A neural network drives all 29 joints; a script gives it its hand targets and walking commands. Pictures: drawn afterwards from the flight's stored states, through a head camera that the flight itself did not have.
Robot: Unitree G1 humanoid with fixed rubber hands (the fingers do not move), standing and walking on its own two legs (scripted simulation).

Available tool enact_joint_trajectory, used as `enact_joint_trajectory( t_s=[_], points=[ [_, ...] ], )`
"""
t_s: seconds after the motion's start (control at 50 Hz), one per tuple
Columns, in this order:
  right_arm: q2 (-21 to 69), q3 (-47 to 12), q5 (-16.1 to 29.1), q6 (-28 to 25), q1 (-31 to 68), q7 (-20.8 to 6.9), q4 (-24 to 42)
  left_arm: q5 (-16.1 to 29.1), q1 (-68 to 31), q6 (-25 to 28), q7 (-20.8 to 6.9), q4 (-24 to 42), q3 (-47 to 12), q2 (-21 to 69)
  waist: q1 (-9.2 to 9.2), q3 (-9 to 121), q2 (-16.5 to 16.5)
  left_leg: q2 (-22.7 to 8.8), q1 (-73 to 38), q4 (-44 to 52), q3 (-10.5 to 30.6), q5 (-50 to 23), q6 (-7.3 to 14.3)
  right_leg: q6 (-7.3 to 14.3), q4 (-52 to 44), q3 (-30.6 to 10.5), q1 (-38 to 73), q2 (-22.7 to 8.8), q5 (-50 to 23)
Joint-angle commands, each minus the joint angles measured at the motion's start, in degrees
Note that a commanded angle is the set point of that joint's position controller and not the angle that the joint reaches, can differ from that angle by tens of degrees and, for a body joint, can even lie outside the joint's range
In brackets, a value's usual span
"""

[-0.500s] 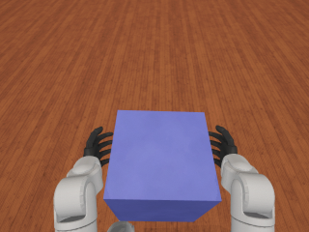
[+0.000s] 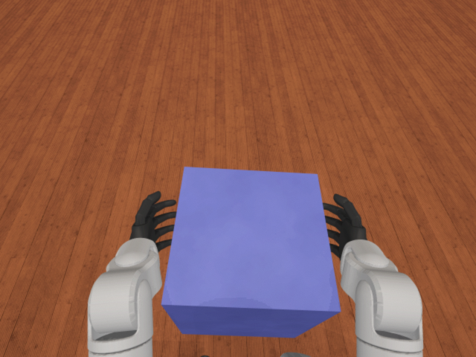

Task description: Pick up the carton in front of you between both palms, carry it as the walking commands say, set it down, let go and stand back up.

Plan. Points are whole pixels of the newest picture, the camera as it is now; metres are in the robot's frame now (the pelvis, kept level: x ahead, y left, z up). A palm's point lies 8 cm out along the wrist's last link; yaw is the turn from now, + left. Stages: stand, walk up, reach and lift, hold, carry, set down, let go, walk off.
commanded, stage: carry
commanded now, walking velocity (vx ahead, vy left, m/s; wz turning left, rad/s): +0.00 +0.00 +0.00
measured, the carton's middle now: (244, 260) +0.26 +0.00 -0.02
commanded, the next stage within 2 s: hold in 1.40 s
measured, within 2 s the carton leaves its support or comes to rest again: neither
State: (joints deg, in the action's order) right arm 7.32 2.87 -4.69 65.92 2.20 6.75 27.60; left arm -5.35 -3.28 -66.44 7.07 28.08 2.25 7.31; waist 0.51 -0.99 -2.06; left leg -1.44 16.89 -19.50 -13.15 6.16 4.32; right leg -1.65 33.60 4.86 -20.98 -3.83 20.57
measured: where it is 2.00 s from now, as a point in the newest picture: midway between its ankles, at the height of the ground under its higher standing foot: outside the picture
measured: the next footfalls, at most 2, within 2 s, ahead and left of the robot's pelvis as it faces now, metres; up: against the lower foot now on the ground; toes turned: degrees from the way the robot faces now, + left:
right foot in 0.06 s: +0.10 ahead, -0.14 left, +0.00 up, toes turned +7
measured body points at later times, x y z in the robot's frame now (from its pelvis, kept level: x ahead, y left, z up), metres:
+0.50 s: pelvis +0.10 -0.03 -0.01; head +0.09 -0.03 +0.44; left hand +0.37 +0.13 +0.07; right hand +0.38 -0.17 +0.07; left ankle +0.05 +0.08 -0.74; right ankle +0.07 -0.13 -0.74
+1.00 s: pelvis +0.08 -0.03 -0.01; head +0.06 -0.03 +0.44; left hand +0.37 +0.13 +0.02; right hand +0.38 -0.17 +0.02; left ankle +0.05 +0.08 -0.74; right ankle +0.07 -0.14 -0.74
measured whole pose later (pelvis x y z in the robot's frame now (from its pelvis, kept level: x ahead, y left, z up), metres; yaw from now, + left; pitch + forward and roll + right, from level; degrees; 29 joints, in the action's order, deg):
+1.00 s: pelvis +0.08 -0.03 -0.01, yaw +2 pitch +2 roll +0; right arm 8.2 8.9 -14.5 46.4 12.7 2.0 -8.9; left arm -14.6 -12.5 -45.4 2.2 -8.7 9.0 8.2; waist 0.2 5.3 0.2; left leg -4.3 12.7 -28.3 -10.3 17.1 -0.3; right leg 0.7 28.2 9.6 -14.2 -3.0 15.7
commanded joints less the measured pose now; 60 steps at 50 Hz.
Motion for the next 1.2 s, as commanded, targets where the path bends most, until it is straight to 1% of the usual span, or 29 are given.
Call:
enact_joint_trajectory(
  t_s=[0.0, 0.02, 0.04, 0.06, 0.08, 0.1, 0.14, 0.18, 0.22, 0.26, 0.32, 0.4, 0.52, 0.62, 0.78, 0.86, 0.96, 1.02, 1.1, 1.18],
  points=[
    [53.06, -40.02, 21.27, -0.31, 20.99, -12.56, 7.38, 20.24, -18.87, 0.52, -10.93, 6.35, -41.19, 54.91, -0.2, 24.75, 9.06, -12.46, -12.98, -0.38, 5.21, -18.2, 2.09, -0.21, -9.94, 3.02, 11.16, -0.42, -14.19],
    [52.05, -39.95, 21.14, 0.11, 21.56, -12.46, 7.76, 20.29, -19.64, -0.04, -10.88, 7.06, -40.78, 53.84, -0.14, 23.38, 8.52, -10.96, -10.22, -1.17, 5.03, -11.88, 0.45, -0.28, -12.6, 2.81, 13.33, -1.52, -18.37],
    [50.75, -39.66, 20.71, 0.69, 21.7, -12.25, 7.38, 20.3, -20.05, -0.85, -10.86, 7.22, -40.17, 52.42, -0.13, 22.37, 7.6, -10.31, -6.78, -1.79, 5.19, -5.93, -0.97, -0.28, -12.9, 1.13, 15.94, -4.25, -19.24],
    [48.9, -39.24, 20.13, 1.43, 21.74, -11.95, 6.86, 20.29, -20.55, -1.72, -10.83, 6.88, -39.41, 50.48, 0.17, 20.17, 4.72, -8.85, -4.46, -2.44, 4.75, 1.23, -2.54, 0.13, -12.73, -2.54, 14.88, -7.98, -22.9],
    [47.41, -39.24, 20.13, 2.47, 23.2, -11.71, 7.44, 19.95, -21.45, -2.3, -10.83, 5.55, -38.67, 49.45, 0.23, 17.9, 0.48, -7.5, -6.02, -0.93, 6.32, 0.43, -3.71, 0.92, -10.47, -2.61, 11.35, -8.42, -23.75],
    [46.12, -38.73, 19.9, 3.49, 24.04, -11.45, 6.55, 19.78, -20.9, -3.08, -10.81, 3.61, -37.66, 48.34, 0.05, 16.02, -1.75, -8.3, -7.05, -1.85, 6.77, -2.16, -4.11, 1.02, -10.48, -2.17, 9.79, -7.88, -24.51],
    [44.09, -37.64, 19.25, 4.91, 23.73, -10.93, 3.9, 19.2, -19.48, -4.37, -10.72, 0.15, -35.78, 46.16, -0.05, 15.81, -0.97, -8.81, -7.71, -5.37, 7.0, -11.59, -4.68, 0.93, -9.12, -1.73, 10.96, -7.43, -32.53],
    [43.65, -36.95, 18.98, 5.73, 23.73, -10.6, 1.89, 18.68, -19.11, -4.99, -10.57, -2.01, -34.54, 45.32, -0.12, 17.44, -0.74, -8.59, -8.49, -7.38, 7.08, -17.15, -4.91, 1.1, -7.28, -1.42, 12.19, -7.06, -40.04],
    [44.81, -36.85, 19.19, 6.01, 24.94, -10.51, 0.97, 18.96, -20.38, -5.19, -10.58, -2.77, -34.39, 46.29, -0.19, 18.85, -0.42, -8.22, -8.95, -8.44, 6.85, -18.43, -5.24, 1.25, -6.24, -1.23, 12.99, -6.95, -43.65],
    [46.81, -37.14, 19.68, 5.89, 26.56, -10.56, 0.85, 19.66, -22.38, -5.05, -10.71, -2.48, -34.94, 48.24, -0.24, 19.65, 0.06, -8.07, -9.05, -8.97, 6.69, -18.6, -5.4, 1.4, -5.57, -1.07, 13.36, -6.82, -44.43],
    [49.09, -37.5, 20.01, 5.24, 28.02, -10.73, 0.73, 20.34, -24.47, -4.47, -10.95, -1.93, -35.9, 50.51, -0.32, 20.91, 0.92, -8.04, -9.59, -9.67, 6.63, -19.27, -5.42, 1.75, -4.65, -0.88, 13.69, -6.52, -44.24],
    [49.85, -37.7, 19.29, 3.69, 28.1, -11.3, -0.7, 19.9, -25.0, -3.04, -11.53, -2.8, -36.71, 51.2, -0.33, 22.45, 1.68, -7.98, -10.24, -10.63, 6.69, -20.08, -5.24, 2.0, -3.5, -0.62, 14.06, -6.09, -43.39],
    [48.78, -36.53, 16.16, -0.68, 28.34, -12.97, -5.76, 17.18, -25.73, 1.04, -13.33, -7.7, -35.58, 50.11, -0.35, 21.79, 1.85, -8.21, -9.8, -10.45, 6.95, -17.58, -4.96, 2.03, -3.56, -0.43, 13.46, -5.84, -38.96],
    [48.77, -35.4, 14.85, -5.11, 30.13, -14.15, -9.21, 15.37, -27.35, 5.26, -14.54, -11.46, -34.1, 50.03, -0.23, 20.72, 1.94, -8.43, -9.28, -9.27, 7.25, -14.23, -4.74, 2.22, -4.72, -0.56, 12.96, -5.76, -34.22],
    [47.49, -29.77, 10.19, -12.91, 31.28, -15.71, -19.28, 9.98, -27.79, 13.08, -15.84, -21.63, -28.36, 49.02, -0.25, 18.87, 2.16, -8.7, -8.35, -6.92, 7.71, -9.14, -4.47, 2.44, -7.17, -0.9, 12.29, -5.85, -27.25],
    [47.68, -26.6, 7.83, -17.73, 33.39, -16.56, -25.26, 7.81, -30.09, 17.97, -16.58, -27.23, -25.41, 49.28, -0.27, 18.05, 2.21, -8.67, -7.82, -5.84, 7.93, -6.25, -4.33, 2.6, -8.38, -1.14, 11.68, -5.84, -23.8],
    [48.67, -22.25, 4.7, -24.44, 36.87, -17.9, -33.55, 5.14, -33.86, 24.74, -17.89, -35.16, -21.3, 50.31, -0.31, 18.62, 2.18, -8.6, -7.72, -5.36, 8.14, -4.07, -4.12, 2.68, -8.99, -1.25, 11.49, -5.76, -21.4],
    [50.2, -21.22, 3.67, -28.23, 38.97, -18.72, -37.14, 4.42, -36.49, 28.54, -18.78, -38.55, -20.34, 51.83, -0.34, 19.34, 2.18, -8.57, -7.82, -5.25, 8.26, -3.45, -3.98, 2.74, -9.04, -1.27, 11.62, -5.68, -20.72],
    [52.6, -22.35, 3.83, -30.44, 40.32, -19.35, -38.22, 4.77, -38.21, 30.78, -19.46, -39.59, -21.44, 54.2, -0.36, 20.72, 2.24, -8.6, -8.23, -5.53, 8.29, -4.01, -3.91, 2.75, -8.64, -1.19, 11.96, -5.67, -21.09],
    [53.96, -25.47, 5.61, -28.89, 38.91, -19.22, -35.29, 6.44, -36.79, 29.21, -19.36, -36.56, -24.64, 55.53, -0.38, 21.86, 2.21, -8.69, -8.5, -6.16, 8.19, -5.75, -4.02, 2.63, -7.9, -1.05, 12.26, -5.78, -22.76]
  ],
)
